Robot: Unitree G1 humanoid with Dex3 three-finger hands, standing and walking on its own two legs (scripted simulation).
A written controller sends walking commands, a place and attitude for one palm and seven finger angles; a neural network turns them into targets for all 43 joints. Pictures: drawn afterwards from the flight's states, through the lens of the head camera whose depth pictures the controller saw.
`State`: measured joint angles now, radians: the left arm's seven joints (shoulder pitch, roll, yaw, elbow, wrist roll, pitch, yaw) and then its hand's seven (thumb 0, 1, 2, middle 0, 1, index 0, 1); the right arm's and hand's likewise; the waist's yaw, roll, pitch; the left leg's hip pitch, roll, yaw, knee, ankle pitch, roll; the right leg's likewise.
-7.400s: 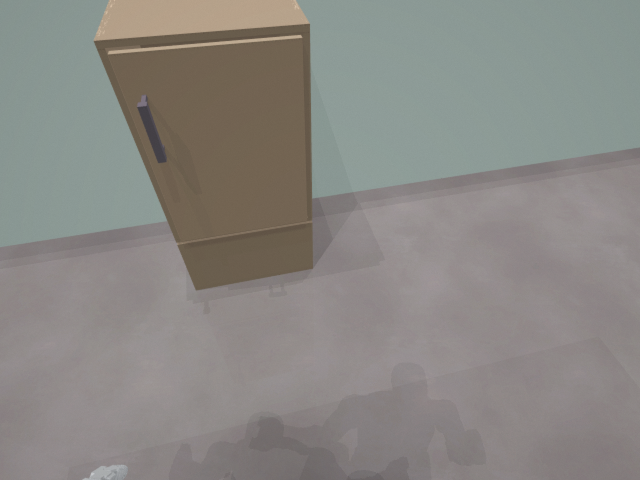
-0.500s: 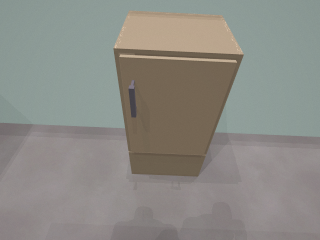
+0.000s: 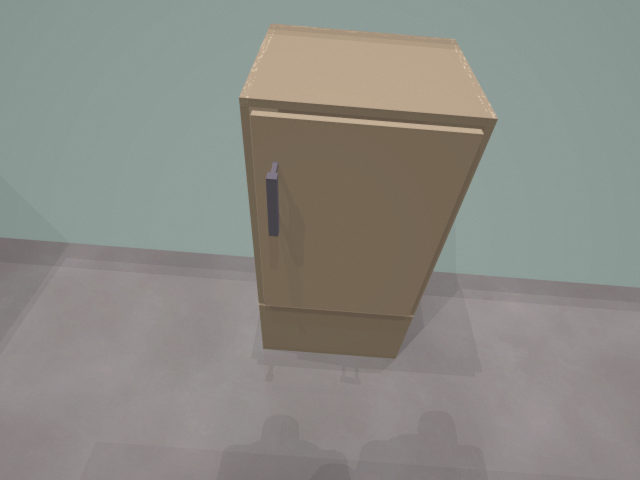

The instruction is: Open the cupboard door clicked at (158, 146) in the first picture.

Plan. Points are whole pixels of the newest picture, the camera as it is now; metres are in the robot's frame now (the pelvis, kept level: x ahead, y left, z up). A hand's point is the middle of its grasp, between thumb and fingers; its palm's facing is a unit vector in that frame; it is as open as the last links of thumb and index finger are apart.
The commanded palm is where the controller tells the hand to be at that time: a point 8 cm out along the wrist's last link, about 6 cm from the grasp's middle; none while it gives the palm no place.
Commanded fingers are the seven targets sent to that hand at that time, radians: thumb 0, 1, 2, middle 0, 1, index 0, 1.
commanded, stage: look again from close up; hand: left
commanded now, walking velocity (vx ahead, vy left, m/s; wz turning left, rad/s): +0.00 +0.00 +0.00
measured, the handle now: (274, 199) +0.64 +0.13 -0.04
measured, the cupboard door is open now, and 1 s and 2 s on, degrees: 0 0 0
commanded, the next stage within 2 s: shuffle to correct the standing spot in 0.24 s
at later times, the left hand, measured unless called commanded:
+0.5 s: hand out of the picture +0.00 +0.15 -0.18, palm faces +0.02 -0.99 -0.16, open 7.4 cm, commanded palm none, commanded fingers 0.00 0.90 0.90 -0.20 -0.30 -0.20 -0.30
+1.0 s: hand out of the picture +0.08 +0.11 -0.18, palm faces +0.05 -0.99 -0.14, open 7.4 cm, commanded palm none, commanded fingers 0.00 0.90 0.90 -0.20 -0.30 -0.20 -0.30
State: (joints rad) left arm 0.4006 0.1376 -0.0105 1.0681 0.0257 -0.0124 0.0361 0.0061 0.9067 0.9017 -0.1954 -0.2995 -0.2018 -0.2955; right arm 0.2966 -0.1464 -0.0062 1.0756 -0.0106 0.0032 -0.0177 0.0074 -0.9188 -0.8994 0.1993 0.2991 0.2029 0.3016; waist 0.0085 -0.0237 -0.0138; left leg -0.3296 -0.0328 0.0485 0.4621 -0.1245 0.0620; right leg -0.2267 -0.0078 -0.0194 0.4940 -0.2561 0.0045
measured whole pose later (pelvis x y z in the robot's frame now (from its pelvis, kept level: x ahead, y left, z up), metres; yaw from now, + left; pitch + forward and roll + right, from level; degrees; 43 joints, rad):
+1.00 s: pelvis +0.10 -0.03 +0.00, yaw -1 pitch -1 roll +0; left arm 0.34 0.10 0.01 1.07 0.02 0.01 0.05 0.01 0.91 0.90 -0.20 -0.30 -0.20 -0.30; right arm 0.24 -0.14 -0.01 1.07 0.00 -0.03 -0.07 0.01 -0.93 -0.90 0.20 0.30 0.20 0.30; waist 0.01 -0.03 0.07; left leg -0.20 0.01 0.11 0.51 -0.29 0.04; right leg -0.24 -0.02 -0.04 0.70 -0.46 0.00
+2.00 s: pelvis +0.06 -0.03 +0.00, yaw +2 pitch -2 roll -1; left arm 0.31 0.25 0.00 1.07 0.02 0.00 0.02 0.01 0.91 0.90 -0.20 -0.30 -0.20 -0.30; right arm 0.27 -0.24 -0.01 1.08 -0.01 0.00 0.00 0.01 -0.90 -0.90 0.20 0.30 0.20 0.30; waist 0.01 -0.01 0.02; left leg -0.22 0.00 0.06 0.46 -0.19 0.04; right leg -0.22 -0.05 -0.08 0.43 -0.16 0.02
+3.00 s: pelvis +0.07 -0.02 +0.01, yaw +1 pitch -3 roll +0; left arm 0.36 0.12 0.00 1.10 0.03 -0.01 0.05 0.01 0.91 0.90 -0.19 -0.30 -0.20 -0.30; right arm 0.32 -0.12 -0.01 1.13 0.00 0.00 -0.02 0.00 -0.91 -0.90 0.20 0.30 0.20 0.30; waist 0.00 -0.01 0.02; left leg -0.18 -0.02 0.09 0.43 -0.21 0.05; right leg -0.19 -0.07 -0.05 0.41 -0.18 0.04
